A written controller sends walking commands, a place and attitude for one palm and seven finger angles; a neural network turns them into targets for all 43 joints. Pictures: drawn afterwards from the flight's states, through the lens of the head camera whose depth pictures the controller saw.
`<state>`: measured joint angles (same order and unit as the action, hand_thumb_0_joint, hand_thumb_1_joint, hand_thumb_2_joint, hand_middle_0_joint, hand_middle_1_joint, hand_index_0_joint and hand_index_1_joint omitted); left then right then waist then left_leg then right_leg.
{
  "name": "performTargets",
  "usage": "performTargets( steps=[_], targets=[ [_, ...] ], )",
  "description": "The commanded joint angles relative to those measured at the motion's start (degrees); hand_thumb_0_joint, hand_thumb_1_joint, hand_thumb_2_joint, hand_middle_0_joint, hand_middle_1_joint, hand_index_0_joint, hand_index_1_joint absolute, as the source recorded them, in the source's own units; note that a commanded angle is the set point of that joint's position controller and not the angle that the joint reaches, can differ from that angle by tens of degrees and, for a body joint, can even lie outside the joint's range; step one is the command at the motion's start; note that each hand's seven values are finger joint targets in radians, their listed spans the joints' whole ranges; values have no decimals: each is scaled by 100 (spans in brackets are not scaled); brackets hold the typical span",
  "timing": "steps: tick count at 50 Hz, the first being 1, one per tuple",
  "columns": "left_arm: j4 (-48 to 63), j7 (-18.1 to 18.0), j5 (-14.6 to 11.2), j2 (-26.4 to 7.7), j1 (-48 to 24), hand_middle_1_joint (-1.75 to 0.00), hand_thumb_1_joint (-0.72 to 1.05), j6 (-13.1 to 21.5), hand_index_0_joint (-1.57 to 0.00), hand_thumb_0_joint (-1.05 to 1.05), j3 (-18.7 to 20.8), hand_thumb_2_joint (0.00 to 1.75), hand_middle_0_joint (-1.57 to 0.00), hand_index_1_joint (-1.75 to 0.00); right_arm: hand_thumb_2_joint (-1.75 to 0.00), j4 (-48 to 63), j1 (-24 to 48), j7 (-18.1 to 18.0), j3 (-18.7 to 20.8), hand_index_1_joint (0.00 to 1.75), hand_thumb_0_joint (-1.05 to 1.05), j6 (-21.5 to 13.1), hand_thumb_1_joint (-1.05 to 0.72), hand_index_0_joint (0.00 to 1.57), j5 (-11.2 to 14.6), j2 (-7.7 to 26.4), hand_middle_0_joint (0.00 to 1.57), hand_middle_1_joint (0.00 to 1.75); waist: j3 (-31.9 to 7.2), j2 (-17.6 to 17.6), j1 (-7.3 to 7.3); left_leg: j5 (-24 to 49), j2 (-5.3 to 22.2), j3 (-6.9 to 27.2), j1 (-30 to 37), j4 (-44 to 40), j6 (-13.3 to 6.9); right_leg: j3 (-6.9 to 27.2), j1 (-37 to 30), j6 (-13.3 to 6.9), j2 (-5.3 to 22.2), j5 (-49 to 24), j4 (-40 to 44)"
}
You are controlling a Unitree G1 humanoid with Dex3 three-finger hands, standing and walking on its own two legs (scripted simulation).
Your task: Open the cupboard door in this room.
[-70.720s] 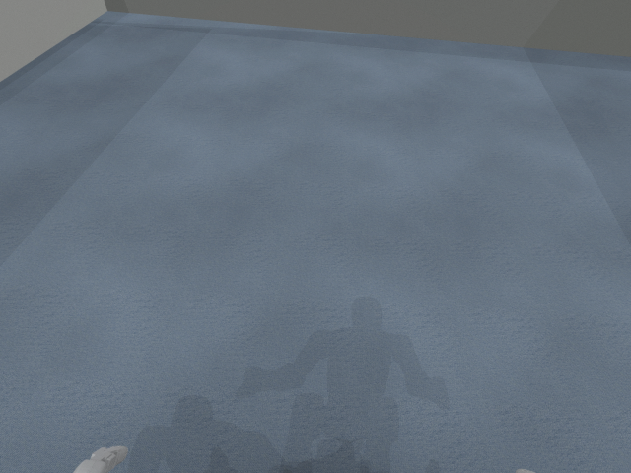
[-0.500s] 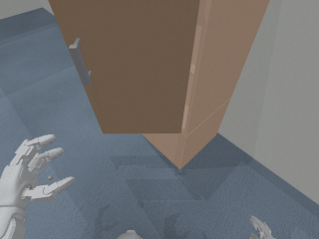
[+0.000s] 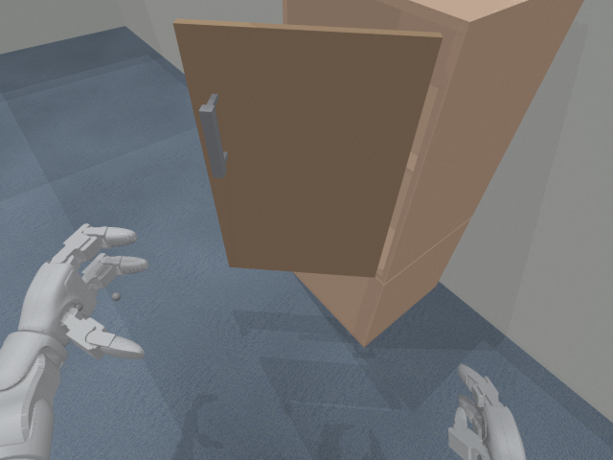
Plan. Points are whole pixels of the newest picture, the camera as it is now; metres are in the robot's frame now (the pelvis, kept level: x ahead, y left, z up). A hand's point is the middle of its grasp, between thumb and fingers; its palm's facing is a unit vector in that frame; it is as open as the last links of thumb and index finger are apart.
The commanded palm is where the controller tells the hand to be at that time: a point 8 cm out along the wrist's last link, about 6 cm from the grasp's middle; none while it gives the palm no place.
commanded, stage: raise the hand with hooked fingers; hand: left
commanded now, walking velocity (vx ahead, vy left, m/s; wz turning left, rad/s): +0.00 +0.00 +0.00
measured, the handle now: (216, 136) +0.58 +0.21 +0.10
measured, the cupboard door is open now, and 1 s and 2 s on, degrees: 47 47 47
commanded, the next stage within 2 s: move the hooked fingers beside the handle in 0.72 s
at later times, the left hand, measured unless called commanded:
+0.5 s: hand (124, 270) +0.29 +0.25 +0.12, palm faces +0.04 -1.00 -0.03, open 14.0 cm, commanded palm +0.26 +0.30 +0.12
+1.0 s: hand (137, 254) +0.31 +0.24 +0.12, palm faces +0.06 -1.00 -0.01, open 14.0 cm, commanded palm +0.29 +0.29 +0.12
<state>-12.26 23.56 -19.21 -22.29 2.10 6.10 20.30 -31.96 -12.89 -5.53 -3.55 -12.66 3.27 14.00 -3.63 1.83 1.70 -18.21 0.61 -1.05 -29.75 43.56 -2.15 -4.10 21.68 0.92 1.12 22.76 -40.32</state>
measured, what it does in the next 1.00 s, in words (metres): stands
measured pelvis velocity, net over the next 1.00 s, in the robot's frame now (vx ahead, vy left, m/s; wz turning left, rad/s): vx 0.00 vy -0.04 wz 0.00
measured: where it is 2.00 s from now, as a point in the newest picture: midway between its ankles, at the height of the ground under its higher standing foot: outside the picture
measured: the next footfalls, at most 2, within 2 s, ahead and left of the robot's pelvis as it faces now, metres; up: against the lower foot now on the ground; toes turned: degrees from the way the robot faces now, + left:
none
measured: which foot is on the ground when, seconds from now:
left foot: down 0.00-1.00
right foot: down 0.00-1.00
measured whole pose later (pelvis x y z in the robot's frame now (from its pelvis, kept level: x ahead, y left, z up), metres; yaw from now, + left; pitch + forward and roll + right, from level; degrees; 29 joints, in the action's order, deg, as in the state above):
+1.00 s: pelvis +0.00 -0.04 +0.01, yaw +0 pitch +3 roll -1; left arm -27.4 26.5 -19.1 -25.1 -10.9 6.7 24.9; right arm -35.1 -14.5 -6.9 -2.7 -11.4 4.0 16.0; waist -1.8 2.0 0.9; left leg -15.9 2.3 -0.3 -26.1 38.8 0.6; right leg -4.5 19.4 -1.7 -0.8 21.9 -38.0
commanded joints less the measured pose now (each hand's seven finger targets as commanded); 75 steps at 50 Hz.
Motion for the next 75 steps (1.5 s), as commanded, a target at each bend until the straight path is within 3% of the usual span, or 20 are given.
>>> performTargets(
  steps=[1,5,11,14,19,20,24,28,35,41,42,44,47,59,61,63,64,68,73,75],
  targets=[
    [1437,-61,-96,-1520,-1838,-120,-50,465,-30,0,766,30,-30,-120,-90,736,178,-108,344,30,0,-222,-90,20,-23,892,20,30,-1121,604,-99,866,76,576,1759,-1022,164,-78,425,-267,-364,-922,604],
    [1131,-5,-118,-1638,-2003,-120,-50,536,-30,0,869,30,-30,-120,-90,645,172,-136,317,30,0,-228,-90,20,-21,896,20,30,-1120,548,-105,916,70,572,1882,-1106,155,-52,268,-279,-367,-995,754],
    [311,361,-142,-1735,-2350,-120,-50,54,-30,0,751,30,-30,-120,-90,597,207,-214,305,30,0,-201,-90,20,71,956,20,30,-803,487,-122,521,8,497,1687,-1249,89,-7,214,-255,-317,-827,1031],
    [123,438,-179,-1597,-2064,-120,-50,-41,-30,0,678,30,-30,-120,-90,660,164,-176,309,30,0,-220,-90,20,61,957,20,30,-776,286,-53,652,-22,479,1633,-1239,71,-3,90,-274,-322,-931,1069],
    [559,296,-231,-1896,-2029,-120,-50,261,-30,0,1027,30,-30,-120,-90,682,113,-96,366,30,0,-256,-90,20,13,959,20,30,-1059,127,10,945,-43,364,1713,-1139,44,57,-62,-245,-329,-1189,1032],
    [664,250,-212,-1938,-2119,-120,-50,340,-30,0,1072,30,-30,-120,-90,686,146,-86,370,30,0,-264,-90,20,16,952,20,30,-1076,324,4,950,-44,343,1751,-1154,46,72,-29,-243,-329,-1188,1029],
    [608,119,-172,-1940,-2229,-120,-50,470,-30,0,1101,30,-30,-120,-90,613,93,-100,373,30,0,-259,-90,20,1,935,20,30,-883,303,-50,821,-57,268,1648,-1121,22,160,-1,-211,-305,-1107,1090],
    [457,201,-143,-1750,-2187,-120,-50,441,-30,0,925,30,-30,-120,-90,563,109,-130,398,30,0,-271,-90,20,40,919,20,30,-938,461,-102,864,-77,182,1696,-1046,0,235,21,-168,-256,-1252,1100],
    [220,348,-280,-1752,-2090,-120,-50,329,-30,0,951,30,-30,-120,-90,574,145,-144,396,30,0,-251,-90,20,59,919,20,30,-871,-10,-94,1021,-87,113,1457,-871,-20,433,-76,-53,-190,-1661,1100],
    [268,250,-228,-1777,-2186,-120,-50,400,-30,0,996,30,-30,-120,-90,594,153,-122,398,30,0,-234,-90,20,53,887,20,30,-1036,32,-49,1145,-96,107,1522,-870,-18,412,-148,-46,-178,-1820,1006],
    [261,242,-206,-1784,-2291,-120,-50,413,-30,0,968,30,-30,-120,-90,585,147,-126,395,30,0,-225,-90,20,58,894,20,30,-1023,183,-68,1131,-101,97,1538,-861,-13,414,-92,-54,-182,-1815,1002],
    [81,227,-210,-1958,-2666,-120,-50,443,-30,0,1051,30,-30,-120,-90,515,94,-150,389,30,0,-185,-90,20,46,924,20,30,-946,-146,-137,1053,-90,107,1407,-814,-19,472,-91,-30,-185,-1721,1023],
    [-270,279,-115,-1973,-3234,-120,-50,469,-30,0,939,30,-30,-120,-90,426,63,-189,380,30,0,-139,-90,20,69,930,20,30,-859,160,-253,959,-96,98,1395,-800,-10,481,97,-42,-170,-1630,1019],
    [-1637,392,55,-2330,-4342,-120,-50,586,-30,0,898,30,-30,-120,-90,321,-264,-161,405,30,0,82,-90,20,43,1049,20,30,-1315,22,-264,1092,-87,187,1280,-674,-27,362,194,-139,-236,-1653,789],
    [-1597,362,128,-2366,-4322,-120,-50,666,-30,0,939,30,-30,-120,-90,360,-334,-119,435,30,0,121,-90,20,18,1060,20,30,-1675,332,-207,1329,-86,179,1471,-646,-18,324,143,-169,-248,-1895,680],
    [-1642,322,188,-2383,-4518,-120,-50,725,-30,0,903,30,-30,-120,-90,335,-406,-95,452,30,0,185,-90,20,18,1071,20,30,-1689,461,-262,1383,-49,204,1538,-647,5,246,283,-189,-285,-1852,634],
    [-1720,311,149,-2337,-4567,-120,-50,741,-30,0,887,30,-30,-120,-90,345,-461,-86,450,30,0,209,-90,20,7,1073,20,30,-1705,219,-266,1431,-60,205,1471,-612,-16,248,217,-189,-307,-1917,612],
    [-2305,283,274,-2585,-4903,-120,-50,730,-30,0,995,30,-30,-120,-90,277,-614,-73,475,30,0,349,-90,20,11,1156,20,30,-1420,125,-375,1195,-23,233,1244,-651,-15,215,489,-174,-319,-1669,619],
    [-2161,273,394,-2648,-5406,-120,-50,945,-30,0,939,30,-30,-120,-90,260,-790,-36,514,30,0,459,-90,20,-39,1175,20,30,-1951,661,-392,1619,16,320,1699,-553,36,168,637,-229,-354,-1783,486],
    [-2248,282,378,-2638,-5467,-120,-50,1026,-30,0,934,30,-30,-120,-90,235,-857,-25,525,30,0,495,-90,20,-46,1192,20,30,-2016,558,-416,1754,43,348,1757,-513,36,153,672,-238,-384,-1840,469]
  ],
)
